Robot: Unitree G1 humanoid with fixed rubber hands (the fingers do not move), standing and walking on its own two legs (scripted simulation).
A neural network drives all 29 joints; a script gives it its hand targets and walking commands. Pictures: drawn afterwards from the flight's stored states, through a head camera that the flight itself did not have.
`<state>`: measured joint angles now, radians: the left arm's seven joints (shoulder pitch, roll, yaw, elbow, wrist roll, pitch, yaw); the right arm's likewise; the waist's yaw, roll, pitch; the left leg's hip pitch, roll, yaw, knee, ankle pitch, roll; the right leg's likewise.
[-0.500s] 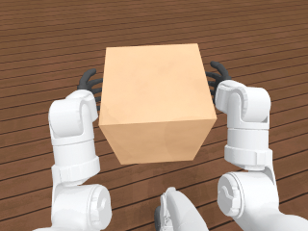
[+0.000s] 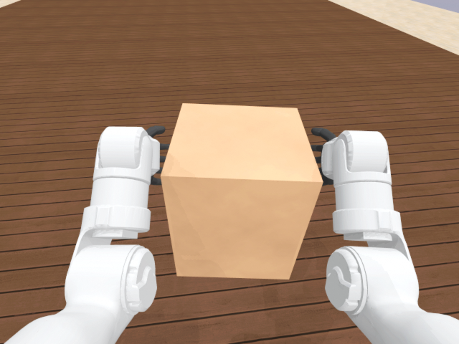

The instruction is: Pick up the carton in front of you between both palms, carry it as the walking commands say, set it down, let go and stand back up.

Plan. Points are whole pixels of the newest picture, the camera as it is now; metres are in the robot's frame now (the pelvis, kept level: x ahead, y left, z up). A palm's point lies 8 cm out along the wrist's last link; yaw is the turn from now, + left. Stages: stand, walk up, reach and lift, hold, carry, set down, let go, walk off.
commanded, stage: carry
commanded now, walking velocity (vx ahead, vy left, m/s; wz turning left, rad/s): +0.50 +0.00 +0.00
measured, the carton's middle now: (236, 192) +0.37 -0.01 +0.12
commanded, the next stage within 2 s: none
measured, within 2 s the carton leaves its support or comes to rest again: neither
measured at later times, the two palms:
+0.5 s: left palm (177, 132) +0.59 +0.13 +0.11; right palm (297, 128) +0.60 -0.17 +0.11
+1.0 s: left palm (176, 91) +0.85 +0.16 +0.11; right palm (271, 90) +0.83 -0.14 +0.11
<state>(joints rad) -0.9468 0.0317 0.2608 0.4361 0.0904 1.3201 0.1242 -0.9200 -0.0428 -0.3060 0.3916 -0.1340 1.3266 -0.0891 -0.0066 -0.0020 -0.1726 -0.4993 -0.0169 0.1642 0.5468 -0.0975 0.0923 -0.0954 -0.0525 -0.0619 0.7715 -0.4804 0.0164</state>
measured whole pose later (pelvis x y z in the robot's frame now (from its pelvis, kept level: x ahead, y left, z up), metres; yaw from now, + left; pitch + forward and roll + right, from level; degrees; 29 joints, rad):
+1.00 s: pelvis +0.58 +0.02 +0.03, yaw -2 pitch +4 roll -1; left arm -0.15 -0.13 0.10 -0.25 0.14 1.22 0.09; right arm -0.15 0.13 -0.11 -0.23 -0.13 1.19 -0.08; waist -0.02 -0.01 -0.16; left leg -0.23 0.05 0.23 0.35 -0.20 0.05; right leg -0.56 -0.10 -0.10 0.90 -0.27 0.02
